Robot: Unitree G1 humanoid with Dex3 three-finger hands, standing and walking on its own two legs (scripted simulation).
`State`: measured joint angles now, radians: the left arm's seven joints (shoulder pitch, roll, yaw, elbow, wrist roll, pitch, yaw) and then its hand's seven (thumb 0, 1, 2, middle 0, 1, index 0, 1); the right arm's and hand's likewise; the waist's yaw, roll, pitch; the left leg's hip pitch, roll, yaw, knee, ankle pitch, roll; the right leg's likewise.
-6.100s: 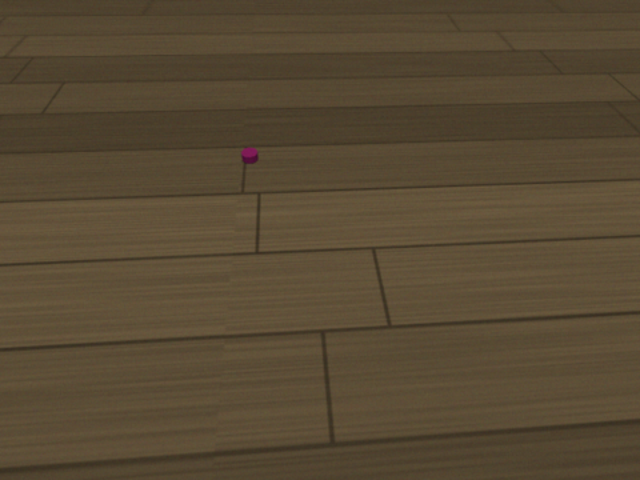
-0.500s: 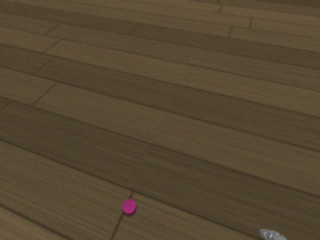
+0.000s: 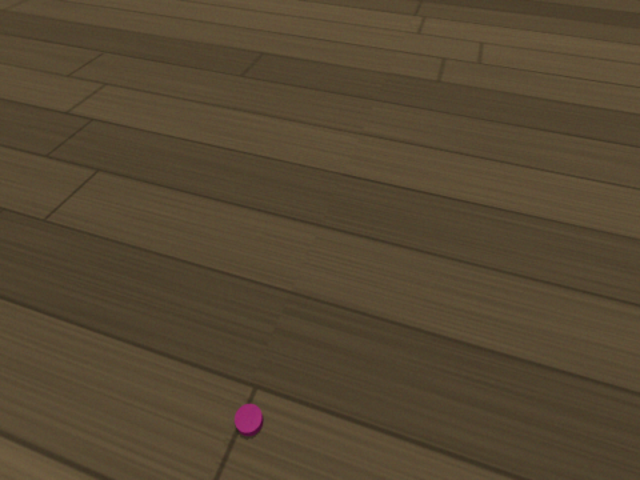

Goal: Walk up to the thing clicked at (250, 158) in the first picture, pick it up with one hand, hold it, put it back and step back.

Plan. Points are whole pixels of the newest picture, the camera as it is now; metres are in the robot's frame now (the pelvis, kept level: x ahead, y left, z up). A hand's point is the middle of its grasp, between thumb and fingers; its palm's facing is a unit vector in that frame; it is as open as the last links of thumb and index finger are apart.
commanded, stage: walk up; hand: left
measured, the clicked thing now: (249, 419) +0.40 +0.19 -0.76
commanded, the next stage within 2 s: stand in 0.34 s
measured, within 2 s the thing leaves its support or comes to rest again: neither
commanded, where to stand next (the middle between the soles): +0.03 +0.03 m, yaw -1 degrees
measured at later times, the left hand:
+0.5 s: hand out of the picture +0.08 +0.25 -0.15, palm faces -0.02 -0.94 -0.34, open 7.4 cm
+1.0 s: hand out of the picture +0.06 +0.25 -0.15, palm faces -0.03 -0.94 -0.35, open 7.4 cm
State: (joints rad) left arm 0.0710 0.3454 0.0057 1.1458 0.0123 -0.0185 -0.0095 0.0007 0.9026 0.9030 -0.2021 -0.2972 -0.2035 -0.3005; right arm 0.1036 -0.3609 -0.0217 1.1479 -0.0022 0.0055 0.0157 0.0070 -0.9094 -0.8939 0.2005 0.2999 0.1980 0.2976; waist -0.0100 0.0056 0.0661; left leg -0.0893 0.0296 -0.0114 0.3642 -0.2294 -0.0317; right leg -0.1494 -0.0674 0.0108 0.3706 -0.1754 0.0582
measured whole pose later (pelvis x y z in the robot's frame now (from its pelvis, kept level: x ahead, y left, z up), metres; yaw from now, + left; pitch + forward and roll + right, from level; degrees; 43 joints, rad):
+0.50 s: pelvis +0.00 +0.00 +0.00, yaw +0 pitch -3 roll +0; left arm 0.08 0.35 0.01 1.14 0.01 -0.01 -0.01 0.00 0.90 0.90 -0.20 -0.30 -0.20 -0.30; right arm 0.09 -0.35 -0.02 1.12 0.00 0.00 0.01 0.01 -0.91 -0.89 0.20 0.30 0.20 0.30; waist 0.00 0.00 0.07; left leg -0.08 0.03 -0.01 0.35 -0.22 -0.04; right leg -0.14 -0.06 0.01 0.35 -0.17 0.06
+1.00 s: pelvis -0.01 -0.01 +0.00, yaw +0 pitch -3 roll +0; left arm 0.11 0.35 0.00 1.14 0.01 -0.01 -0.01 0.00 0.90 0.90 -0.20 -0.30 -0.20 -0.30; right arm 0.10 -0.36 -0.01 1.13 -0.01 0.00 0.01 0.01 -0.91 -0.89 0.20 0.30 0.20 0.30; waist 0.00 0.01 0.06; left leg -0.09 0.05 -0.02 0.34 -0.20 -0.05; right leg -0.14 -0.05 0.00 0.34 -0.15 0.04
